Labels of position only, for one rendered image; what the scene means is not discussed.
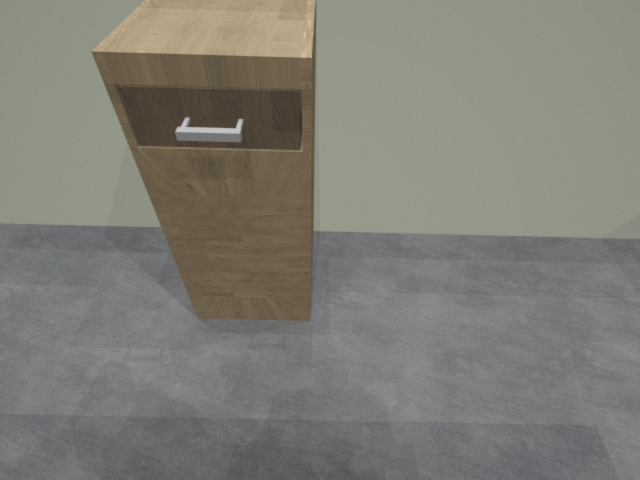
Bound handle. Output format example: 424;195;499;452
175;117;244;142

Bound cabinet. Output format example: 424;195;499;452
91;0;316;321

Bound drawer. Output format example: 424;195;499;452
118;84;302;150

